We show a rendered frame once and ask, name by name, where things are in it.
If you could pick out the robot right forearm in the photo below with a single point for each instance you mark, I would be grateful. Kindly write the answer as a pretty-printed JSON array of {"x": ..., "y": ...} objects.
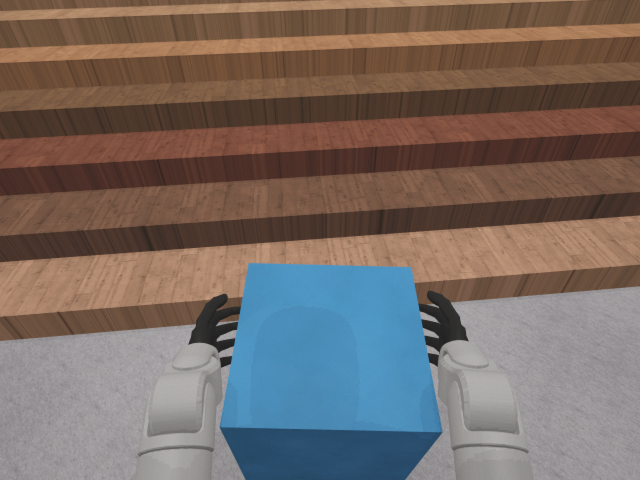
[{"x": 486, "y": 426}]

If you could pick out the robot left forearm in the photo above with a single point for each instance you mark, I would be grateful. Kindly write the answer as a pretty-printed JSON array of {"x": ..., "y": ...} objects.
[{"x": 178, "y": 430}]

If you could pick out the left robot hand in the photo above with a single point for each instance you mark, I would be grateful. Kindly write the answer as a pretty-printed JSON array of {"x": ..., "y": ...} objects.
[{"x": 206, "y": 330}]

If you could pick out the carton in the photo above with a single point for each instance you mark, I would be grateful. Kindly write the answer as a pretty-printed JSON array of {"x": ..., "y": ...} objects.
[{"x": 330, "y": 377}]

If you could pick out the right robot hand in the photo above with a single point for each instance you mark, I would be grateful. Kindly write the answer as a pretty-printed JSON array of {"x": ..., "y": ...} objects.
[{"x": 449, "y": 327}]

